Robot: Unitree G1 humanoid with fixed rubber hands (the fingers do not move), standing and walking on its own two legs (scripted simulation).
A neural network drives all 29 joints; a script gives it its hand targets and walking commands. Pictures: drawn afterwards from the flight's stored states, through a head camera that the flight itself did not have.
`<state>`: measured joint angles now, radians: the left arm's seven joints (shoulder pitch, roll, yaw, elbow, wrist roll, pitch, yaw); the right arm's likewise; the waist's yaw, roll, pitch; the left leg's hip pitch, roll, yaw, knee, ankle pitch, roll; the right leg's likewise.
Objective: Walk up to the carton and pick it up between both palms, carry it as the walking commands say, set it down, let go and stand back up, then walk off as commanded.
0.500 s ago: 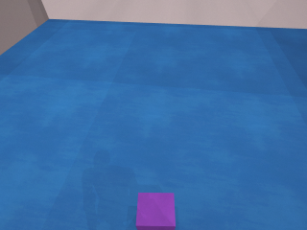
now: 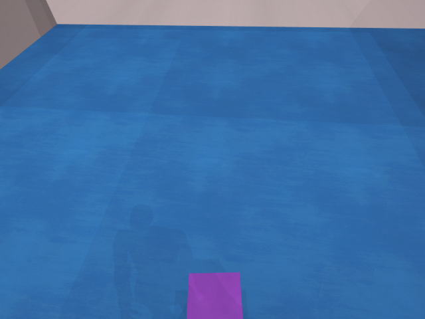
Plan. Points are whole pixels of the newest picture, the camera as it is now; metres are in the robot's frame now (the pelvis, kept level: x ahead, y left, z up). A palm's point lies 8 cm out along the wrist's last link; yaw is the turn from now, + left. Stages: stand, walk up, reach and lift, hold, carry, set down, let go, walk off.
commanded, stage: stand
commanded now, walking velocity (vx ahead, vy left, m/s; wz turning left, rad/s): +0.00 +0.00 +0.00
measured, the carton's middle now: (215, 303) +0.31 +0.04 -0.65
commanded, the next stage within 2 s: reach and lift in 1.66 s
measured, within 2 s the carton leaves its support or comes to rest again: neither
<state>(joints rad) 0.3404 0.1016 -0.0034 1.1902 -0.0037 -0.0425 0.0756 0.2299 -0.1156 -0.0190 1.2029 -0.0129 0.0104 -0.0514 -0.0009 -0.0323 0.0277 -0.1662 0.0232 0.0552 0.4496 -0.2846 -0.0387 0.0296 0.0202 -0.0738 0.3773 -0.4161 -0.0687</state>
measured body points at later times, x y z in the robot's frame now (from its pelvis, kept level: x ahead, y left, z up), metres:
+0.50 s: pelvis -0.01 +0.01 +0.00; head +0.00 +0.00 +0.45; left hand -0.02 +0.22 -0.16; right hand -0.02 -0.21 -0.17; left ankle -0.03 +0.15 -0.73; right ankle -0.13 -0.06 -0.73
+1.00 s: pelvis -0.04 +0.01 +0.00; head -0.02 +0.01 +0.45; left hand -0.12 +0.20 -0.16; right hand -0.04 -0.19 -0.16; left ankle -0.03 +0.15 -0.73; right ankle -0.13 -0.06 -0.73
